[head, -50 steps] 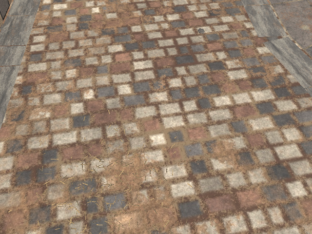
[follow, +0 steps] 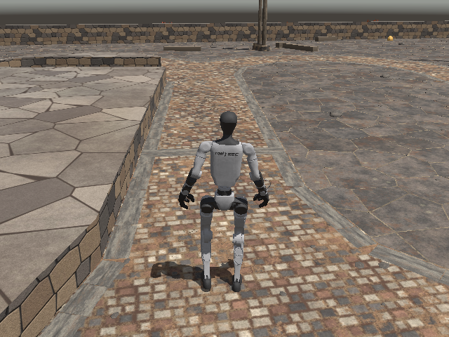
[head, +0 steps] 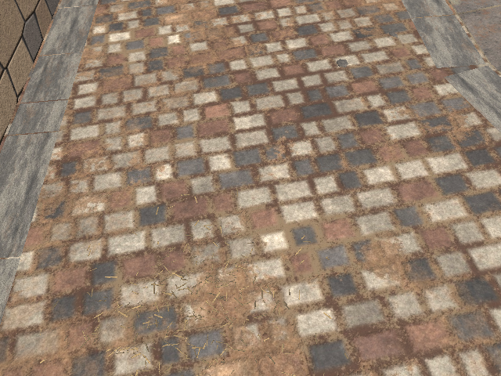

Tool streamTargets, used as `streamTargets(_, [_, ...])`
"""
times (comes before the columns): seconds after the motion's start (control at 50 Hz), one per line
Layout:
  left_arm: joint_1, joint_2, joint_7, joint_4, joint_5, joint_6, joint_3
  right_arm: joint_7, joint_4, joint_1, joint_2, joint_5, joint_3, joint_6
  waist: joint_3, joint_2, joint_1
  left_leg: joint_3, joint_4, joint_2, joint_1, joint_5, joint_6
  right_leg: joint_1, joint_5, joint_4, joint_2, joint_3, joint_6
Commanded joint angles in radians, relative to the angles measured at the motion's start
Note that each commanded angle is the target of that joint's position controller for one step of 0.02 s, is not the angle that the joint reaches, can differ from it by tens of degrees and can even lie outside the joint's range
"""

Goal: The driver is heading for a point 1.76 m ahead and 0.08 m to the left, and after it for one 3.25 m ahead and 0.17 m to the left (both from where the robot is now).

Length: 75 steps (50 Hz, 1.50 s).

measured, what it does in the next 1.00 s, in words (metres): walks ahead: left foot, then right foot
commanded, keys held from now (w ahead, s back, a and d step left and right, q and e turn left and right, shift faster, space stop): w+e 0.20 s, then w+q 0.20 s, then q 0.60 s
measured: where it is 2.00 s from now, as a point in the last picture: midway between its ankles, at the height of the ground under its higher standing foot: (287, 351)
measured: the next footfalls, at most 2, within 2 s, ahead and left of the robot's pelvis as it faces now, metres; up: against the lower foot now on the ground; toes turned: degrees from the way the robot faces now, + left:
left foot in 0.42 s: +0.39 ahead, +0.08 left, +0.00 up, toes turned -6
right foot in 0.90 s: +0.50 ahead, -0.14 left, +0.00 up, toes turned +13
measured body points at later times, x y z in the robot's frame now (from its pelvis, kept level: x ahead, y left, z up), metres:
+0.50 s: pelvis +0.24 +0.01 -0.01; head +0.28 +0.00 +0.44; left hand +0.30 +0.29 -0.13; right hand +0.40 -0.27 -0.11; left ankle +0.35 +0.08 -0.73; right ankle +0.01 -0.09 -0.64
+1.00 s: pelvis +0.39 -0.04 +0.01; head +0.42 -0.05 +0.46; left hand +0.52 +0.25 -0.07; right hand +0.57 -0.31 -0.10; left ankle +0.33 +0.07 -0.67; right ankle +0.46 -0.14 -0.73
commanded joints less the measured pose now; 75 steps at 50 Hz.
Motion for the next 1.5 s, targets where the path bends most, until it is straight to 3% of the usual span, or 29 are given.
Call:
streamTargets(0.02, [0.114, 0.185, 0.004, -0.041, 0.017, -0.071, 0.039, 0.028, -0.157, -0.196, -0.097, 0.027, -0.011, -0.077, 0.06, -0.206, 0.057, -0.182, 0.317, -0.016, -0.607, 0.003, 0.015, 0.32, -0.244, -0.451, -0.368, 0.685, -0.271])
streamTargets(0.08, [0.074, 0.134, 0.022, -0.058, 0.004, -0.078, 0.018, 0.024, -0.1, -0.151, -0.114, -0.022, -0.022, -0.1, 0.065, -0.14, 0.022, -0.165, 0.188, 0.013, -0.508, 0.257, -0.006, 0.284, 0.056, -0.438, -0.243, 0.445, -0.169])
streamTargets(0.14, [0.13, 0.149, 0.038, -0.056, 0.01, -0.079, 0.023, 0.027, -0.102, -0.176, -0.065, -0.018, -0.008, -0.105, 0.042, -0.119, 0.032, -0.141, 0.052, -0.026, -0.455, 0.409, -0.043, 0.274, 0.293, -0.428, -0.191, 0.342, -0.149])
streamTargets(0.26, [0.201, 0.151, 0.045, -0.032, 0.007, -0.077, 0.026, 0.056, -0.132, -0.289, -0.016, 0.001, 0.024, -0.114, 0.081, -0.169, 0.092, -0.102, -0.236, -0.057, -0.292, 0.598, -0.054, 0.172, 0.29, -0.442, -0.167, 0.253, -0.12])
streamTargets(0.34, [0.215, 0.158, 0.041, -0.009, 0.005, -0.072, 0.029, 0.074, -0.141, -0.296, -0.044, 0.01, 0.025, -0.122, 0.106, -0.184, 0.085, -0.089, -0.304, -0.047, -0.305, 0.531, 0.017, 0.288, 0.422, -0.403, -0.229, 0.233, -0.105])
streamTargets(0.4, [0.185, 0.182, 0.045, -0.01, 0.015, -0.06, 0.034, 0.066, -0.097, -0.115, -0.109, 0.005, -0.003, -0.117, -0.041, -0.207, -0.016, -0.023, -0.296, -0.124, -0.074, 0.433, 0.096, 0.363, 0.991, -0.161, -0.21, 0.161, -0.068])
streamTargets(0.42, [0.17, 0.172, 0.049, -0.014, 0.02, -0.054, 0.026, 0.058, -0.055, 0.039, -0.138, -0.002, -0.018, -0.111, -0.138, -0.18, -0.097, -0.029, -0.305, -0.129, 0.146, 0.489, 0.132, 0.292, 1.085, 0.045, -0.163, 0.119, -0.031])
streamTargets(0.44, [0.188, 0.125, 0.055, -0.039, 0.048, -0.055, 0.007, 0.051, -0.032, 0.195, -0.196, -0.018, -0.024, -0.107, -0.283, -0.034, -0.132, -0.284, -0.256, 0.059, 0.467, 0.629, 0.2, 0.06, 0.759, 0.353, -0.108, 0.104, 0.011])
streamTargets(0.46, [0.329, 0.021, 0.04, -0.048, 0.039, -0.07, -0.019, 0.063, -0.012, 0.22, -0.244, -0.02, -0.032, -0.109, -0.422, 0.287, -0.023, -0.822, -0.372, 0.302, 0.748, 0.579, 0.398, -0.293, -0.182, 0.722, 0.105, 0.135, 0.088])
streamTargets(0.48, [0.238, 0.125, 0.034, -0.043, 0.025, -0.089, -0.006, 0.065, -0.023, 0.177, -0.148, 0.006, -0.011, -0.109, -0.379, 0.154, -0.074, -0.833, -0.446, 0.266, 0.701, 0.575, 0.362, -0.36, -0.207, 0.812, 0.063, 0.226, 0.084])
streamTargets(0.5, [0.12, 0.155, 0.028, -0.077, 0.002, -0.101, 0.003, 0.057, -0.04, 0.104, -0.123, 0.007, -0.003, -0.104, -0.235, 0.091, -0.073, -0.655, -0.443, 0.233, 0.566, 0.656, 0.323, -0.405, -0.14, 0.797, 0.017, 0.206, 0.082])
streamTargets(0.54, [0.013, 0.156, 0.036, -0.106, 0.029, -0.115, 0.007, 0.043, -0.06, 0.03, -0.107, 0.0, 0.004, -0.092, -0.101, -0.065, -0.039, -0.485, -0.462, 0.162, 0.314, 0.896, 0.293, -0.367, -0.059, 0.696, -0.04, 0.164, 0.093])
streamTargets(0.62, [0.063, 0.093, 0.048, -0.126, 0.036, -0.078, -0.005, 0.024, -0.063, 0.011, -0.12, -0.012, 0.003, -0.084, -0.094, 0.01, 0.035, -0.383, -0.513, 0.11, 0.115, 1.008, 0.305, -0.264, -0.029, 0.501, -0.052, 0.151, 0.132])
streamTargets(0.72, [-0.033, 0.076, 0.06, -0.156, 0.038, -0.047, -0.01, -0.004, -0.061, 0.022, -0.159, 0.01, -0.013, -0.037, -0.131, 0.034, 0.011, -0.36, -0.483, 0.053, 0.041, 0.836, 0.24, -0.198, 0.173, 0.25, -0.003, 0.135, 0.168])
streamTargets(0.86, [-0.095, 0.104, 0.039, -0.188, 0.021, -0.068, 0.009, -0.021, -0.087, 0.004, -0.137, 0.015, -0.009, 0.014, -0.103, 0.099, 0.012, -0.535, -0.347, 0.022, 0.109, 0.547, 0.164, -0.092, 0.204, -0.113, 0.043, 0.16, 0.138])
streamTargets(0.88, [-0.065, 0.115, 0.04, -0.18, 0.025, -0.077, 0.015, -0.024, -0.096, -0.003, -0.115, 0.017, -0.002, 0.017, -0.102, 0.096, 0.028, -0.534, -0.295, -0.013, 0.091, 0.499, 0.127, -0.011, 0.324, -0.231, 0.009, 0.163, 0.112])
streamTargets(0.9, [-0.039, 0.177, 0.048, -0.188, 0.041, -0.078, 0.028, -0.023, -0.106, 0.044, -0.06, 0.0, 0.016, 0.016, -0.166, -0.023, 0.004, -0.464, -0.135, -0.071, 0.015, 0.266, 0.073, 0.135, 0.488, -0.232, -0.186, 0.304, 0.04])
streamTargets(0.92, [-0.071, 0.23, 0.049, -0.198, 0.073, -0.061, 0.039, -0.023, -0.116, 0.132, -0.035, -0.001, 0.021, 0.01, -0.154, -0.277, -0.06, -0.294, 0.05, -0.222, -0.205, -0.155, 0.013, 0.227, 0.736, -0.232, -0.382, 0.554, -0.133])
streamTargets(0.94, [-0.039, 0.177, 0.045, -0.194, 0.069, -0.057, 0.032, -0.021, -0.105, 0.16, -0.12, -0.009, 0.001, 0.005, -0.185, -0.291, -0.037, -0.267, 0.275, -0.163, -0.255, -0.202, -0.033, 0.218, 0.736, -0.243, -0.444, 0.654, -0.218])
streamTargets(0.98, [-0.097, 0.104, 0.044, -0.206, 0.051, -0.054, 0.011, -0.025, -0.076, 0.135, -0.172, 0.009, -0.027, 0.029, -0.123, -0.148, -0.034, -0.255, 0.42, -0.112, -0.276, -0.069, -0.077, 0.152, 0.627, -0.218, -0.32, 0.418, -0.158])
streamTargets(1.04, [-0.127, 0.111, 0.051, -0.196, 0.046, -0.041, 0.012, -0.026, -0.103, 0.095, -0.107, 0.012, -0.015, 0.057, -0.074, -0.171, -0.028, -0.192, 0.4, -0.092, -0.253, 0.054, -0.11, 0.071, 0.574, -0.251, -0.233, 0.247, -0.13])
streamTargets(1.16, [-0.098, 0.147, 0.051, -0.164, 0.037, -0.024, 0.029, -0.01, -0.161, 0.016, -0.044, -0.005, 0.015, 0.051, -0.134, -0.21, 0.016, -0.146, 0.095, -0.06, -0.107, 0.06, -0.099, 0.109, 0.615, -0.245, -0.263, 0.189, -0.177])
streamTargets(1.26, [-0.102, 0.093, 0.017, -0.115, 0.001, -0.029, -0.004, 0.001, -0.096, 0.109, -0.017, -0.02, 0.024, 0.045, -0.105, -0.192, -0.038, -0.097, -0.448, -0.09, 0.219, 0.348, -0.023, -0.021, 0.432, -0.191, -0.2, 0.185, -0.109])
streamTargets(1.28, [-0.043, 0.077, 0.008, -0.093, 0.009, -0.038, -0.014, -0.004, -0.098, 0.12, -0.067, -0.027, 0.017, 0.044, -0.118, -0.148, -0.022, -0.174, -0.466, -0.025, 0.354, 0.452, 0.006, -0.11, 0.312, -0.174, -0.165, 0.177, -0.03])
streamTargets(1.3, [-0.013, 0.033, -0.006, -0.1, 0.05, -0.047, -0.03, -0.017, -0.111, 0.142, -0.161, -0.038, 0.002, 0.047, -0.159, 0.078, 0.011, -0.377, -0.429, 0.193, 0.45, 0.733, 0.076, -0.207, -0.006, -0.011, -0.073, 0.1, 0.056])
streamTargets(1.32, [-0.033, 0.047, 0.002, -0.121, 0.03, -0.045, -0.022, -0.015, -0.106, 0.056, -0.149, -0.05, 0.003, 0.046, -0.123, 0.205, 0.018, -0.39, -0.454, 0.284, 0.2, 0.573, 0.22, -0.171, -0.185, 0.033, -0.041, 0.068, 0.098])
streamTargets(1.34, [-0.079, 0.121, 0.013, -0.116, 0.019, -0.035, -0.005, -0.011, -0.135, -0.021, -0.117, -0.055, 0.009, 0.031, -0.053, 0.154, -0.004, -0.363, -0.496, 0.229, 0.115, 0.442, 0.231, -0.137, -0.15, 0.13, -0.046, 0.077, 0.115])
streamTargets(1.4, [-0.043, 0.156, 0.044, -0.093, 0.011, 0.003, 0.032, -0.023, -0.111, -0.02, -0.119, -0.033, 0.001, 0.002, -0.006, 0.159, -0.019, -0.326, -0.485, 0.234, 0.152, 0.603, 0.235, -0.28, -0.184, 0.436, -0.019, 0.111, 0.141])
streamTargets(1.5, [-0.044, 0.072, 0.041, -0.11, 0.002, 0.021, 0.014, -0.042, -0.093, -0.031, -0.078, -0.018, 0.004, 0.012, -0.048, 0.101, -0.024, -0.21, -0.476, 0.219, 0.247, 0.564, 0.218, -0.312, -0.082, 0.378, -0.046, 0.071, 0.16])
